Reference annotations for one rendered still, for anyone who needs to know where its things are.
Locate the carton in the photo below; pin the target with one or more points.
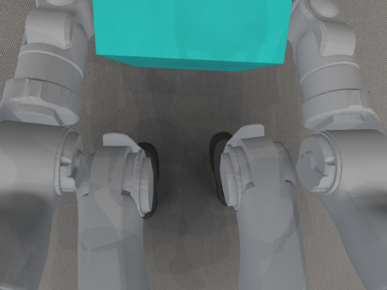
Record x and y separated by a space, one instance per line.
213 35

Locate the robot right upper arm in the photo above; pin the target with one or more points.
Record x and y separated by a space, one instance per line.
348 171

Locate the robot right foot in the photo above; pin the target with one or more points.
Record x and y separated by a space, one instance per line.
217 145

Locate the robot left upper arm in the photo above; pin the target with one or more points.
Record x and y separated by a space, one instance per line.
38 164

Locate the robot right forearm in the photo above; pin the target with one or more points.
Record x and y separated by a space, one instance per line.
328 70

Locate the left robot thigh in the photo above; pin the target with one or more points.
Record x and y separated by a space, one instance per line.
110 252

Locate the robot left forearm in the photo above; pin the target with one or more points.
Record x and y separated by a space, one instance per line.
51 64

